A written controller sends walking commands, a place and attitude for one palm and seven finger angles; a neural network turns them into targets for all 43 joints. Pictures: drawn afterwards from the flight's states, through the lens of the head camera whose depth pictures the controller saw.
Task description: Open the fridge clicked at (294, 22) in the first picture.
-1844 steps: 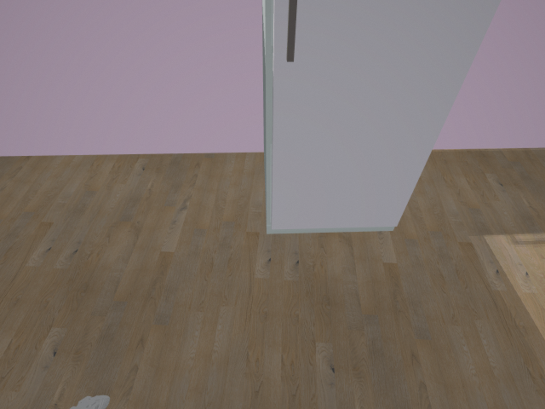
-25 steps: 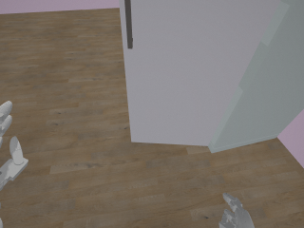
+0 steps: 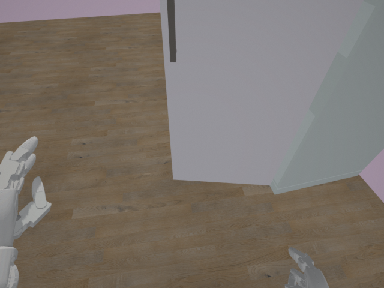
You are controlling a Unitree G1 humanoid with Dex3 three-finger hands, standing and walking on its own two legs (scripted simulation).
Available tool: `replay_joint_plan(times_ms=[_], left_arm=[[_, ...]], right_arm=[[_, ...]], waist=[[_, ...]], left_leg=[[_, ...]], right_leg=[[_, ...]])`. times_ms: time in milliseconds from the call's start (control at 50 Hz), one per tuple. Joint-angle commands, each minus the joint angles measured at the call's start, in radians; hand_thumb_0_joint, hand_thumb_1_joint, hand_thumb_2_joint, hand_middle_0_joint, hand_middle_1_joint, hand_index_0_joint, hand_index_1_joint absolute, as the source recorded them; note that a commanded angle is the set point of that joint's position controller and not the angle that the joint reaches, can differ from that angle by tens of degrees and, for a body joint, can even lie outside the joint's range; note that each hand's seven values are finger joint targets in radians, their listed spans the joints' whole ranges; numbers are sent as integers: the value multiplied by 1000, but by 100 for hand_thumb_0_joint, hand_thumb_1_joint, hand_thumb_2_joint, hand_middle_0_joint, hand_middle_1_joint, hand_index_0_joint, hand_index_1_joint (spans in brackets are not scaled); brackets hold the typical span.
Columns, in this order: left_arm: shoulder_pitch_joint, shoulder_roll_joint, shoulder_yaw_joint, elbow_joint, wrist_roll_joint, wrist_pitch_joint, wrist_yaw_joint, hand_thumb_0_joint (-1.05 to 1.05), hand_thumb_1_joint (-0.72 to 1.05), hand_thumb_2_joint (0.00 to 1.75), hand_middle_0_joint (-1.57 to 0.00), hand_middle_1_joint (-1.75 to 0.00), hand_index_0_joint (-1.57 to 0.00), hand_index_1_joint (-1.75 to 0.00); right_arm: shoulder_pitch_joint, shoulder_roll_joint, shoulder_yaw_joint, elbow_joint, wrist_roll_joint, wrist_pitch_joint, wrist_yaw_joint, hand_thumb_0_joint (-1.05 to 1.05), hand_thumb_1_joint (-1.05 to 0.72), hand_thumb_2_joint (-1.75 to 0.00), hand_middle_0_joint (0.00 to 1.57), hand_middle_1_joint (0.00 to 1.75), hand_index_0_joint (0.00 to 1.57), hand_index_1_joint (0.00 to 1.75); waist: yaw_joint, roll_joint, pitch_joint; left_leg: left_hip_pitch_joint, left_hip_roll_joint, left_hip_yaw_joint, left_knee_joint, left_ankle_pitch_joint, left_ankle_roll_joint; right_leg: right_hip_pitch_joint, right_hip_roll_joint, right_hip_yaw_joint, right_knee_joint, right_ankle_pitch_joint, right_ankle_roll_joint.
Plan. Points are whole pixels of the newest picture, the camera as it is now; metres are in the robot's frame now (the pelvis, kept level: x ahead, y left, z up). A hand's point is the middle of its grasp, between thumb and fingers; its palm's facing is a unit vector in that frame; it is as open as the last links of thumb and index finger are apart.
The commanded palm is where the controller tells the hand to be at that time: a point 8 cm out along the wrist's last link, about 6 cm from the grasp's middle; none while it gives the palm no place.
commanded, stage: let the arm hang, fingers relaxed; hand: left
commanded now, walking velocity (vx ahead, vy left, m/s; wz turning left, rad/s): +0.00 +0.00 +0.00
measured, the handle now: (171, 1) +0.76 +0.12 +0.26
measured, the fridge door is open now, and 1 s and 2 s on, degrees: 73 73 73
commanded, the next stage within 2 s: look to check the result in 1.06 s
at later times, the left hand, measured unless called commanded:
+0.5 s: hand out of the picture -0.02 +0.21 -0.17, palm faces -0.01 -0.97 -0.25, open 7.3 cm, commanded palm none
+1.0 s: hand out of the picture +0.13 +0.23 -0.14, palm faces -0.03 -0.95 -0.32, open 7.4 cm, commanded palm none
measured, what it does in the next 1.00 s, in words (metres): stands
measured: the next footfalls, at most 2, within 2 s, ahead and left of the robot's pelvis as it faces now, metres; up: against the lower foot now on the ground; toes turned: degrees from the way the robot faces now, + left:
none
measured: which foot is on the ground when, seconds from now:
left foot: down 0.00-1.00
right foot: down 0.00-1.00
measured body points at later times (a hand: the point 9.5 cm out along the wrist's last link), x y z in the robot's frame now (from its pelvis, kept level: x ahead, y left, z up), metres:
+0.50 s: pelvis -0.01 -0.01 +0.00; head +0.03 +0.00 +0.45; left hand -0.02 +0.26 -0.15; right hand -0.01 -0.28 -0.14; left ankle +0.04 +0.09 -0.74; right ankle +0.00 -0.12 -0.74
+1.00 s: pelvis +0.01 +0.00 +0.01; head +0.02 -0.01 +0.46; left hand +0.13 +0.28 -0.11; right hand +0.12 -0.29 -0.12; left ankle +0.04 +0.09 -0.74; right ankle +0.00 -0.12 -0.74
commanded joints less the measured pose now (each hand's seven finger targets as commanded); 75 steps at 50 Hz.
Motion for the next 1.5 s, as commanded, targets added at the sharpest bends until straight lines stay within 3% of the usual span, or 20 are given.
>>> replay_joint_plan(times_ms=[0, 20, 80, 140, 200, 280, 380, 420, 580, 720, 820, 880, 1000, 1480], left_arm=[[-119, 21, -213, 515, 31, 180, -111, 0, 90, 90, -20, -30, -20, -30], [-137, 31, -221, 565, 30, 181, -114, 0, 90, 90, -20, -30, -20, -30], [-214, 47, -246, 762, 37, 183, -112, 0, 90, 90, -20, -30, -20, -30], [-264, 38, -271, 942, 37, 194, -108, 0, 90, 90, -20, -30, -20, -30], [-268, 50, -277, 1076, 36, 186, -105, 0, 90, 90, -20, -30, -20, -30], [-250, 17, -267, 1208, 31, 178, -103, 0, 90, 90, -20, -30, -20, -30], [-248, 29, -265, 1303, 27, 175, -105, 0, 90, 90, -20, -30, -20, -30], [-258, 39, -264, 1327, 27, 171, -105, 0, 90, 90, -20, -30, -20, -30], [-296, 69, -264, 1373, 26, 172, -106, 0, 90, 90, -20, -30, -20, -30], [-341, 93, -270, 1372, 26, 163, -106, 0, 90, 90, -20, -30, -20, -30], [-377, 110, -272, 1362, 28, 158, -107, 0, 90, 90, -20, -30, -20, -30], [-393, 117, -272, 1355, 28, 156, -109, 0, 90, 90, -20, -30, -20, -30], [-397, 127, -272, 1346, 29, 149, -110, 0, 90, 90, -20, -30, -20, -30], [-365, 120, -276, 1380, 22, 153, -103, 0, 90, 90, -20, -30, -20, -30]], right_arm=[[-74, -245, -72, -2, -2, 54, 37, 0, -90, -90, 20, 30, 20, 30], [-82, -252, -62, 0, -8, 65, 35, 0, -90, -90, 20, 30, 20, 30], [-83, -239, -51, 53, -22, 96, 36, 0, -90, -90, 20, 30, 20, 30], [-75, -205, -37, 118, -34, 125, 37, 0, -90, -90, 20, 30, 20, 30], [-70, -199, -35, 171, -33, 130, 32, 0, -90, -90, 20, 30, 20, 30], [-43, -167, -39, 252, -34, 131, 19, 0, -90, -90, 20, 30, 20, 30], [-5, -177, -50, 322, -27, 133, 10, 0, -90, -90, 20, 30, 20, 30], [7, -188, -56, 340, -24, 132, 9, 0, -90, -90, 20, 30, 20, 30], [-9, -215, -57, 388, -26, 129, 11, 0, -90, -90, 20, 30, 20, 30], [-80, -240, -48, 399, -22, 115, 17, 0, -90, -90, 20, 30, 20, 30], [-125, -258, -46, 399, -21, 113, 21, 0, -90, -90, 20, 30, 20, 30], [-145, -272, -44, 397, -21, 110, 22, 0, -90, -90, 20, 30, 20, 30], [-160, -286, -42, 387, -20, 104, 21, 0, -90, -90, 20, 30, 20, 30], [-141, -276, -35, 406, -17, 111, 8, 0, -90, -90, 20, 30, 20, 30]], waist=[[-33, -9, -87], [-25, -53, -77], [-28, -164, -49], [-36, -70, -1], [-31, 1, -30], [-29, 116, -42], [-32, 67, -11], [-34, 15, -7], [-30, -17, 26], [-22, -12, -15], [-26, -31, -13], [-27, -13, -13], [-29, -10, -60], [-32, -18, -54]], left_leg=[[-19, 152, -169, -41, 205, 15], [-46, 152, -188, -56, 182, 29], [-29, 103, -173, -47, 99, 20], [-9, 72, -157, -79, -11, 9], [27, 72, -149, -107, -10, 4], [41, 82, -141, -140, -56, -1], [43, 89, -148, -155, -84, 0], [66, 93, -144, -148, -47, 0], [76, 104, -160, -199, -41, 3], [132, 119, -159, -225, 124, -1], [166, 119, -153, -240, 159, -6], [175, 118, -154, -252, 161, -9], [212, 120, -145, -244, 232, -10], [256, 123, -125, -238, 266, -11]], right_leg=[[-42, -80, 66, 79, 5, -34], [-17, -77, 67, 80, -5, -34], [-30, -110, 116, 22, -7, -53], [-71, -123, 152, -43, -105, -63], [-23, -114, 156, -71, -84, -57], [17, -110, 149, -102, -74, -60], [25, -115, 149, -149, -94, -69], [25, -121, 147, -163, -83, -69], [32, -116, 135, -178, -94, -60], [95, -125, 120, -162, 67, -41], [99, -131, 124, -185, 96, -34], [103, -130, 131, -192, 98, -32], [136, -134, 131, -195, 173, -33], [167, -141, 125, -212, 265, -42]])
